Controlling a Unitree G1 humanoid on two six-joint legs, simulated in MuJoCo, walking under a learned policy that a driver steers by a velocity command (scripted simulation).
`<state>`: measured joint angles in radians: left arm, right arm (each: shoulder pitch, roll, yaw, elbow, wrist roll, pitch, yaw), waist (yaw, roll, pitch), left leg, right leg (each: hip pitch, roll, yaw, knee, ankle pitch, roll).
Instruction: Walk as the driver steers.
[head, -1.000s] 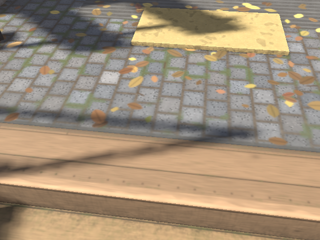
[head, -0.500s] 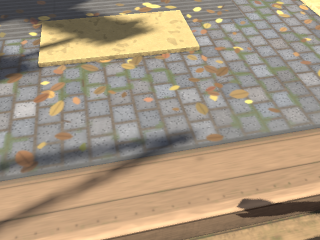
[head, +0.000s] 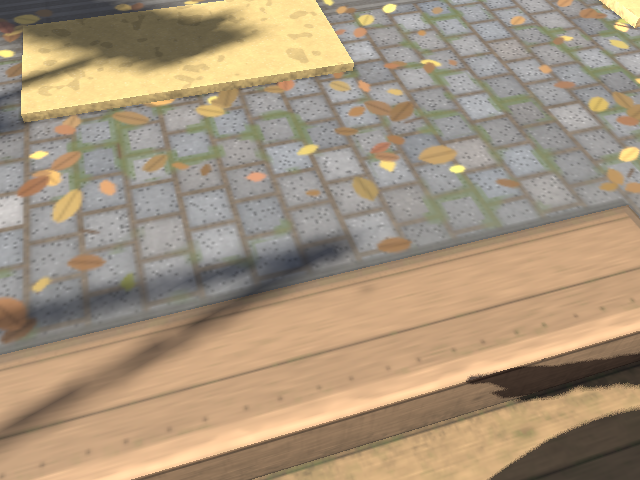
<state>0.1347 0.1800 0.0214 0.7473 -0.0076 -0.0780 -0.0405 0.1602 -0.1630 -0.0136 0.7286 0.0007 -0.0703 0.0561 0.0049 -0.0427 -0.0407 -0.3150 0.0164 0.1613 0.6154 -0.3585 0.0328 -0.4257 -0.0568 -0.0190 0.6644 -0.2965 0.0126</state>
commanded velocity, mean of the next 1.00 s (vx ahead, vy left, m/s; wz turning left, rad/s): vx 0.24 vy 0.00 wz -0.02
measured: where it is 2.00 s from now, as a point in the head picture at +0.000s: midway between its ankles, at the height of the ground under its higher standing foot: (245, 281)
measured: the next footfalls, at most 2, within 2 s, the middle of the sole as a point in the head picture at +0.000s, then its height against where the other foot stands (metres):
left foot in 0.92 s outside the picture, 0.15 m higher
right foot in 1.50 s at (306, 335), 0.15 m higher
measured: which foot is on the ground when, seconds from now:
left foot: down 0.00-0.52, up 0.54-0.90, down 0.92-1.00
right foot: down 0.00-0.92, up 0.94-1.00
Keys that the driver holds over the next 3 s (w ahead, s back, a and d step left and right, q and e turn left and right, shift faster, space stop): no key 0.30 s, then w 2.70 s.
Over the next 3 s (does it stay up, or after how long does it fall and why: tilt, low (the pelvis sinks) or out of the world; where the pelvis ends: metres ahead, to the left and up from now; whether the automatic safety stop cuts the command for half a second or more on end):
stays up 1.32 0.18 0.31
